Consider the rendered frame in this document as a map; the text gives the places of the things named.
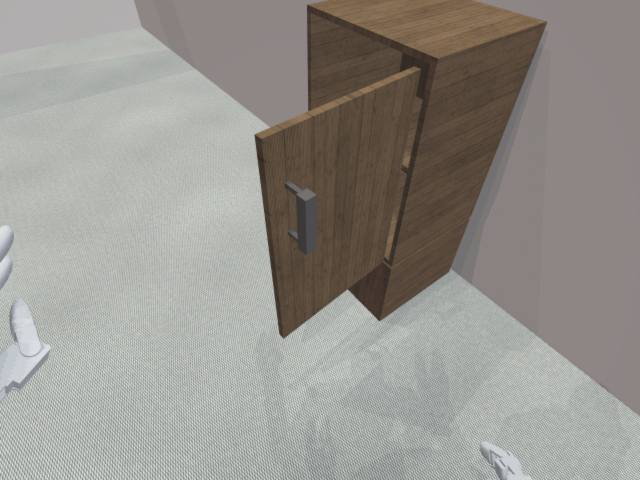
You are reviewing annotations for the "handle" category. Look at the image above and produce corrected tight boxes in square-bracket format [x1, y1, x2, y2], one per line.
[285, 181, 317, 256]

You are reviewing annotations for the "right robot hand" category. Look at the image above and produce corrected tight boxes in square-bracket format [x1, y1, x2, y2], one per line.
[480, 441, 533, 480]

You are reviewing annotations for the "left robot hand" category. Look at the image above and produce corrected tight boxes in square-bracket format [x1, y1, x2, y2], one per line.
[0, 225, 50, 402]

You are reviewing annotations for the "cupboard door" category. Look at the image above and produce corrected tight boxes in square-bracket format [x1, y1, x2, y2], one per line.
[254, 67, 421, 339]

